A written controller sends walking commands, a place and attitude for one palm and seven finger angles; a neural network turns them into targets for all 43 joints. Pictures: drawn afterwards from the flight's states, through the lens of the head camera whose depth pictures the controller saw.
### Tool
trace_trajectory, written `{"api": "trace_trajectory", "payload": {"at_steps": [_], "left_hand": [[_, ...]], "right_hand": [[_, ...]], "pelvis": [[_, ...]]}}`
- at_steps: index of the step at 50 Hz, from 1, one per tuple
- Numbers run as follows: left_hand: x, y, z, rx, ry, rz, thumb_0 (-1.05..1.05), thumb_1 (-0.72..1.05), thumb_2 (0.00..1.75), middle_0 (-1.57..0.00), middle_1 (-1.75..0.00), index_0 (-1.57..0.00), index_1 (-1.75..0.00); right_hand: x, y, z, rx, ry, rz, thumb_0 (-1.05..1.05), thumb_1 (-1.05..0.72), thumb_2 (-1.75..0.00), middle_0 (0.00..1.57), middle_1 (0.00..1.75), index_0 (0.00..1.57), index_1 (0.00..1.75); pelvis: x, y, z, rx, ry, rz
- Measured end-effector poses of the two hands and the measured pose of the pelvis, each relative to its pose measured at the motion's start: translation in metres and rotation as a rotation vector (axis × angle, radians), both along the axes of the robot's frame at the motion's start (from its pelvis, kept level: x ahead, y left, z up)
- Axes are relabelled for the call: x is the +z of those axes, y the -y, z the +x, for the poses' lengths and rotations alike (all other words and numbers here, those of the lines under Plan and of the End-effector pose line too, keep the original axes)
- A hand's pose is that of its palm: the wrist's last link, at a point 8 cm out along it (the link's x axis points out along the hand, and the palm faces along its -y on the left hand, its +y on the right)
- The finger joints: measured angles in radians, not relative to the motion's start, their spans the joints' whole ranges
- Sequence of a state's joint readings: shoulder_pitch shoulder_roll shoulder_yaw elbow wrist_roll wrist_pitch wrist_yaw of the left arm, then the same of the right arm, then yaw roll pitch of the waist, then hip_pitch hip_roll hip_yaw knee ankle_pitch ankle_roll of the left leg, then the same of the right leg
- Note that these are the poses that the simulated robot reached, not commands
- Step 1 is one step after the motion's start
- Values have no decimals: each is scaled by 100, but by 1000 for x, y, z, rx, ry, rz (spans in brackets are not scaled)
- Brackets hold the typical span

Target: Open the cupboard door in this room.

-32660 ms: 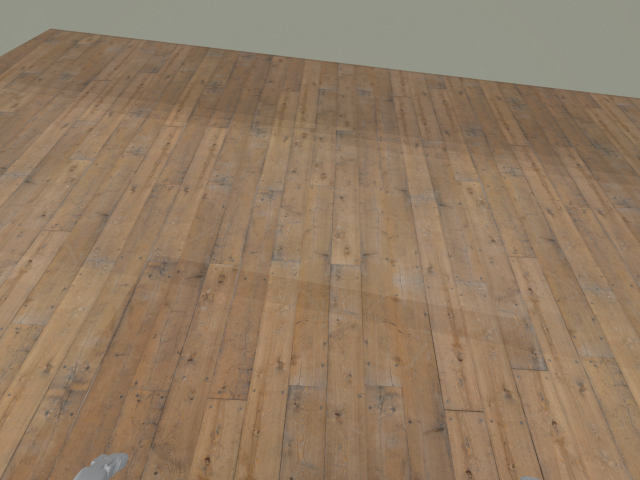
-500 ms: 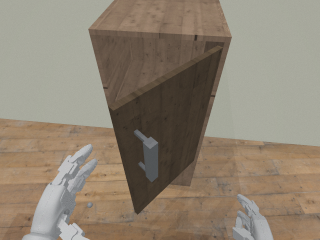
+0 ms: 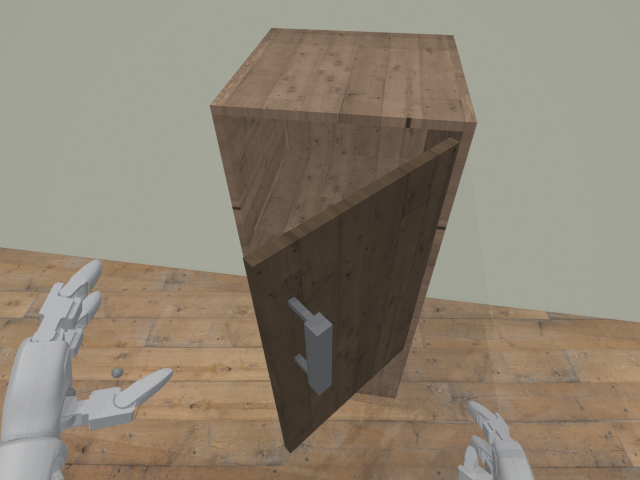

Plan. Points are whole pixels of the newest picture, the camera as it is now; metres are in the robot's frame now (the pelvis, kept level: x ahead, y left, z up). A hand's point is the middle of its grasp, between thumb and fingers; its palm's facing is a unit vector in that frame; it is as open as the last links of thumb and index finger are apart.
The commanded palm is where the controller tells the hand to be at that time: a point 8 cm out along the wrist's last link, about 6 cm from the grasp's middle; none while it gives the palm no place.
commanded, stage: draw the hand back to the body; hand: left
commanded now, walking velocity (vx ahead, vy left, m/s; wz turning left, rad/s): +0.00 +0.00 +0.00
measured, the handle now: (308, 346) +0.29 +0.06 +0.01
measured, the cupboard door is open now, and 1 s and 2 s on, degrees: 50 50 50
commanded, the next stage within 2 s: step back with the hand held close in 0.66 s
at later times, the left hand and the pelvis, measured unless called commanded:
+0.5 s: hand (95, 329) +0.20 +0.24 +0.17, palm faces +0.45 -0.81 -0.38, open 7.7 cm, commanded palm +0.15 +0.28 +0.19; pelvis +0.01 -0.02 +0.02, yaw -1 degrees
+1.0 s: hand (85, 338) +0.19 +0.24 +0.17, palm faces +0.39 -0.79 -0.47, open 7.5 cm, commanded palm +0.13 +0.28 +0.19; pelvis -0.02 -0.02 +0.02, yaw -1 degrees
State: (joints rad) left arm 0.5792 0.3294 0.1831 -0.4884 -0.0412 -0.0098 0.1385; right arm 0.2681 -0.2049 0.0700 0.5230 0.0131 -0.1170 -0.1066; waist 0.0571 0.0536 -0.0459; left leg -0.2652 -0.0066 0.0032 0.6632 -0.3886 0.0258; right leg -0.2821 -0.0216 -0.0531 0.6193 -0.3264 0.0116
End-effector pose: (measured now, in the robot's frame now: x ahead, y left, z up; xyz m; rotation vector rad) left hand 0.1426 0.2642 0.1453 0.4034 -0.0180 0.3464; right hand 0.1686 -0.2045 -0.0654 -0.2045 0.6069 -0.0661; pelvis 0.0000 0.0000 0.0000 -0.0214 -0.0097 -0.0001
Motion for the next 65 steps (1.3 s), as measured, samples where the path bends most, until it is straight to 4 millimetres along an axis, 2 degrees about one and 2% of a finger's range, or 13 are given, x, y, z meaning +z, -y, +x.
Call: {"api": "trace_trajectory", "payload": {"at_steps": [17,21,28,42,46,53,59,65], "left_hand": [[51,-21,12,99,150,94,1,69,81,-21,-31,-20,-30],[50,-17,14,101,146,79,1,79,85,-21,-31,-20,-30],[39,-5,13,75,98,51,2,86,88,-21,-31,-21,-30],[50,-6,7,80,142,86,2,88,89,-21,-31,-21,-30],[53,-13,8,62,142,133,2,88,89,-21,-31,-21,-30],[42,-14,2,-16,60,148,2,89,89,-21,-31,-21,-30],[47,-25,-16,-41,92,188,2,88,89,-22,-31,-21,-30],[52,-35,-43,-18,168,212,2,88,89,-22,-31,-21,-30]], "right_hand": [[10,27,18,-2,-17,-25,1,-90,-90,20,30,20,30],[10,31,19,-7,-23,-17,1,-90,-90,20,30,20,30],[7,37,13,-16,-45,-14,1,-90,-90,20,30,20,30],[7,40,5,-19,-49,-4,1,-90,-90,20,30,20,30],[9,45,-2,-41,-77,-17,1,-90,-90,20,30,20,30],[9,54,-25,-118,-126,-53,1,-90,-90,20,30,20,30],[11,49,-49,-153,-141,-72,1,-90,-90,20,30,20,30],[12,36,-69,-134,-104,-65,1,-90,-90,20,30,20,30]], "pelvis": [[15,14,9,-10,52,11],[16,17,8,-12,56,12],[18,22,7,-14,62,15],[19,27,-2,-10,68,8],[19,24,-9,-10,36,1],[18,11,-24,-25,1,7],[15,2,-41,-29,5,14],[9,-3,-64,-31,21,20]]}}
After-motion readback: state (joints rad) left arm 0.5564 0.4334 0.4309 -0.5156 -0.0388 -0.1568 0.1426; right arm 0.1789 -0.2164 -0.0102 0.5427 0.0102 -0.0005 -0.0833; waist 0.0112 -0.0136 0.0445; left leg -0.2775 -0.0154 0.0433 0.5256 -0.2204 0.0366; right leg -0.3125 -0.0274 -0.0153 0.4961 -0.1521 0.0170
